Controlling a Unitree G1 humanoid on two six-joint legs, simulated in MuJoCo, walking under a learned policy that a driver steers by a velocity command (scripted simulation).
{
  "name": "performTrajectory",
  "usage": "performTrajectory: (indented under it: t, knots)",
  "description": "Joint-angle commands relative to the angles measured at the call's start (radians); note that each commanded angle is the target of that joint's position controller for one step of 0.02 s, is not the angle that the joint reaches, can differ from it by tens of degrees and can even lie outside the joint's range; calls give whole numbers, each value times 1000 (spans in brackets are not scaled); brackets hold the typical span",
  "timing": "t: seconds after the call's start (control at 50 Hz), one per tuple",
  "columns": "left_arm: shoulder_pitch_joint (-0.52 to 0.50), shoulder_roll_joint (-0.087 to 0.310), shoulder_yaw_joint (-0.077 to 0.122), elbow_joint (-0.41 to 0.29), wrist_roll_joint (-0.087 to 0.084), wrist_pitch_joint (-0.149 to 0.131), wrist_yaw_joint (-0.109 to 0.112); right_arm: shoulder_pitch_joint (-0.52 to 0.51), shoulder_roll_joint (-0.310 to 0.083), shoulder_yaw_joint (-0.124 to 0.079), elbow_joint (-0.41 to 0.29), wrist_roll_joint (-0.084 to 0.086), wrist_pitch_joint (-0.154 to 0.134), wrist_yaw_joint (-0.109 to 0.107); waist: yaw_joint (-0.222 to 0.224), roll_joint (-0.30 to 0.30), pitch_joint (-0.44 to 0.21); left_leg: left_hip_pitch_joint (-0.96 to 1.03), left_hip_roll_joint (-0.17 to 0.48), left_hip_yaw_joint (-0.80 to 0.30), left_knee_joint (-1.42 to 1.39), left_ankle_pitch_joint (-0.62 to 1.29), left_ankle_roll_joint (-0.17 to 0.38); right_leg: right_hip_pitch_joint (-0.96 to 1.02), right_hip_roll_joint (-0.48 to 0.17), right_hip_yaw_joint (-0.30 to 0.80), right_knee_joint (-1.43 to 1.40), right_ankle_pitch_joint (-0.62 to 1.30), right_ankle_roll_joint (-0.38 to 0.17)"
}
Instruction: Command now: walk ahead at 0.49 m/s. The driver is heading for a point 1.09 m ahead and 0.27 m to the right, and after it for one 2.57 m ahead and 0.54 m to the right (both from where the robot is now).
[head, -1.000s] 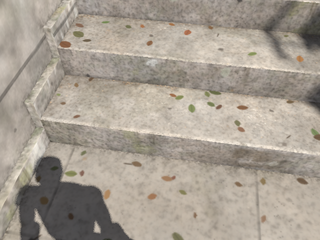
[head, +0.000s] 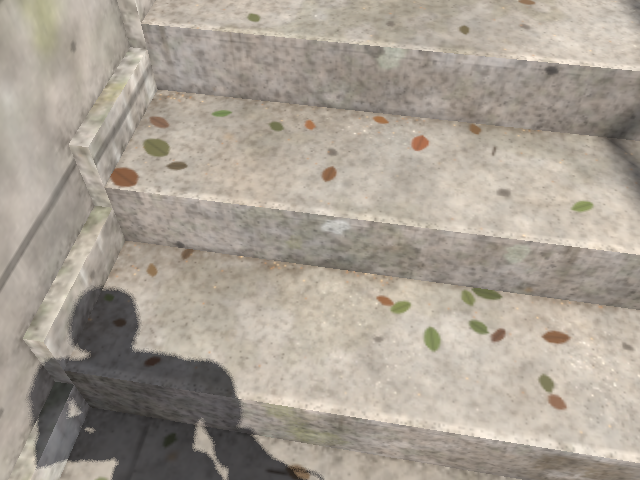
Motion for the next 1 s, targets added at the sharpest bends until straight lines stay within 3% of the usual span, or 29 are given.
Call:
performTrajectory:
  t: [0.02, 0.08, 0.14, 0.2, 0.26, 0.32, 0.36, 0.38, 0.4, 0.42, 0.44, 0.48, 0.54, 0.6, 0.62, 0.64, 0.7, 0.72, 0.8, 0.82, 0.84, 0.86, 0.88, 0.9, 0.92, 0.94, 0.96, 0.98, 1.0]
  knots:
    - [46, 77, 8, -18, 10, -19, -3, -4, -88, -28, -73, -3, -8, -11, -10, -24, -80, -270, 130, -46, 63, 121, 5, 239, -290, 350, -319, 157, -176]
    - [77, 108, 10, 19, 3, -27, 0, -27, -64, -26, -100, -15, 21, -9, -39, -61, -32, -297, 151, -20, -1, 164, -22, 167, -257, 228, -367, 297, -185]
    - [112, 136, 13, 30, 1, -17, 21, -166, -76, -21, -163, -33, 21, -17, -11, -57, 9, -354, 153, 22, -195, 307, -64, 150, -206, 149, -385, 352, -176]
    - [180, 160, 16, 33, -2, -1, 34, -324, -52, -7, -216, -28, 13, -14, 49, -35, 10, -253, 91, 75, -492, 469, -76, 148, -165, 97, -369, 378, -143]
    - [246, 171, 16, 45, 1, 14, 30, -393, -55, -3, -240, -8, 10, 0, 81, -88, 2, -233, 51, 83, -606, 451, -72, 266, -211, 165, -328, 301, -142]
    - [199, 161, 20, 20, -8, 26, 42, -343, -129, -24, -235, -19, 3, 12, 35, -104, -44, -171, 33, 31, -660, 353, -36, 358, -260, 229, -220, 381, -115]
    - [155, 170, 20, -3, -6, 32, 46, -164, -187, -59, -187, -33, -16, 9, -65, -109, -138, 71, -12, 60, -775, 347, -6, 342, -203, 222, 9, 554, -74]
    - [146, 129, 4, -18, 5, 27, 41, -1, -228, -77, -149, -40, -19, -2, -135, -93, -227, 323, 74, -7, -792, 376, 26, 193, -141, 196, 241, 404, -37]
    - [257, -21, -34, -30, 34, 9, 34, 85, -323, -97, -135, -49, -4, -11, -65, 191, -317, 640, 345, -331, -740, 585, 114, -151, -3, 156, 590, -317, 15]
    - [343, 13, -27, -13, -31, -10, 34, 123, -287, -92, -130, -51, 4, -13, -61, 274, -413, 677, 451, -662, -878, 241, 224, -332, 16, 260, 808, -465, 14]
    - [269, 120, -3, -13, -61, -11, 33, 59, -203, -74, -150, -38, 10, -16, -77, 159, -276, 583, 410, -580, -917, 35, 197, -441, -41, 275, 958, -392, 15]
    - [179, 102, 6, -24, -48, 12, 42, -33, -104, -41, -150, -36, 29, -11, -43, 65, -106, 338, 346, -364, -974, 37, 151, -504, -105, 198, 1115, -232, 47]
    - [192, 25, 4, -37, -56, 66, 59, -90, -40, -18, -116, -56, 30, -1, 26, 102, 9, 104, 275, -139, -1027, 84, 118, -541, -131, 170, 1283, -154, 64]
    - [148, -21, -6, -78, -42, 93, 64, -26, -33, -12, -77, -57, 29, -3, 22, 84, 14, 70, 257, 11, -1013, 195, 114, -678, -135, 169, 1352, -100, 71]
    - [137, -74, -25, -85, -27, 98, 59, 92, -35, -3, -43, -71, 28, -1, -11, 95, -4, 116, 298, -23, -1033, 189, 159, -767, -107, 123, 1574, -139, 73]
    - [126, -90, -32, -106, -29, 96, 57, 122, -38, -5, -20, -58, 30, -6, 2, 73, 4, 160, 321, -35, -1022, 165, 154, -870, -118, 174, 1616, -154, 68]
    - [-59, -151, -75, -229, -11, 86, 63, 204, -53, 3, 8, -66, 51, -20, -29, 63, 66, 333, 384, -32, -1010, 277, 123, -1214, -107, 202, 1846, -224, 56]
    - [-72, -147, -83, -260, -18, 83, 61, 187, -46, 6, 13, -62, 64, -33, -1, 33, 87, 341, 379, -6, -990, 265, 92, -1262, -120, 221, 1812, -234, 55]
    - [-230, -138, -121, -423, -14, 59, 25, 172, -68, 12, -29, -37, 85, -73, 22, 12, 68, 107, 265, 159, -1102, 218, 51, -1011, -164, 54, 1367, -70, 72]
    - [-262, -155, -144, -451, -9, 59, 4, 161, -141, -6, -29, -19, 88, -93, 34, 53, 37, 36, 293, 185, -1250, 302, 78, -794, -213, -1, 1146, -140, 54]
    - [-301, -130, -136, -466, -9, 61, -6, 190, -143, -13, -21, -5, 100, -100, 11, 41, 36, 70, 275, 219, -1276, 412, 84, -674, -197, -53, 997, -165, 37]
    - [-262, -107, -115, -465, -7, 60, -10, 154, -175, -14, -33, 6, 95, -92, 41, 75, -23, 108, 269, 279, -1216, 960, 97, -458, -120, -158, 909, -238, -6]
    - [-210, -59, -87, -460, -10, 55, -9, 183, -223, -19, -34, -5, 89, -83, 81, 164, -107, 196, 287, 296, -1056, 1682, 118, -311, -27, -224, 912, -285, -40]
    - [-78, 1, -56, -442, -16, 50, -14, 160, -272, -27, -42, -12, 98, -79, 176, 253, -250, 335, 325, 272, -863, 2127, 116, -197, 23, -195, 848, -275, -95]
    - [87, 89, -16, -396, -15, 51, -23, 102, -309, -41, -88, -11, 104, -73, 258, 269, -357, 428, 302, 266, -641, 2183, 99, -61, 77, -106, 630, -275, -147]
    - [189, 169, 17, -344, -7, 60, -32, 96, -268, -46, -153, -20, 88, -65, 271, 177, -423, 127, 227, 172, -347, 1826, 47, 254, 18, 252, 462, -212, -222]
    - [253, 316, 52, -283, 1, 78, -6, 69, -90, -5, -220, -48, 46, -12, 167, -329, -500, -247, -79, 98, 108, 278, -33, 478, -267, 970, -32, -323, -372]
    - [310, 246, 33, -239, 50, 84, 32, 68, -114, -36, -172, -37, -2, 45, 159, -188, -580, -325, -89, -185, 476, 164, -12, 482, -347, 1190, -213, -428, -309]
    - [337, 187, 14, -179, 32, 69, 24, -38, -78, -42, -233, -14, -1, 51, 134, -113, -395, -433, -59, -170, 594, 197, 15, 349, -312, 1065, -212, -532, -203]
